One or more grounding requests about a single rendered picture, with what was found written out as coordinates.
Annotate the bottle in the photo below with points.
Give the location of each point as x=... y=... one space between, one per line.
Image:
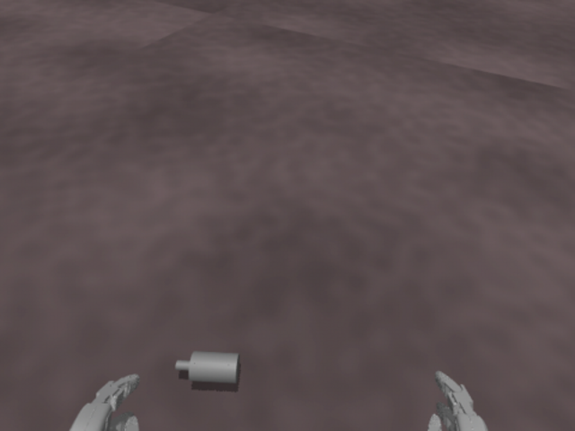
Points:
x=216 y=367

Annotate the right robot hand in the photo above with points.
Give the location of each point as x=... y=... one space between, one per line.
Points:
x=459 y=414

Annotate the left robot hand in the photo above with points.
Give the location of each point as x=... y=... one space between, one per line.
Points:
x=96 y=416

